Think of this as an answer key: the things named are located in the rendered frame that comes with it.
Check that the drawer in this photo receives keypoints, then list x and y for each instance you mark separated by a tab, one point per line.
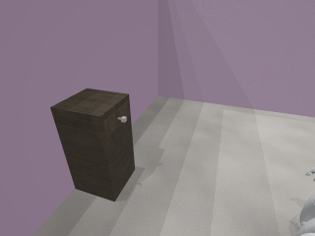
112	122

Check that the right robot shin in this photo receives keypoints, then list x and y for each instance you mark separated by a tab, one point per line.
298	221

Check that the robot right hand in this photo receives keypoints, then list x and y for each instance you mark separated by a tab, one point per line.
311	172

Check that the right robot thigh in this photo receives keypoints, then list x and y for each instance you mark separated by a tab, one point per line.
308	211

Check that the cabinet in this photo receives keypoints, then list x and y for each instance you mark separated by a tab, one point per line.
98	165

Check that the handle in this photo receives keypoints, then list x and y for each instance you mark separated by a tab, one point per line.
123	119

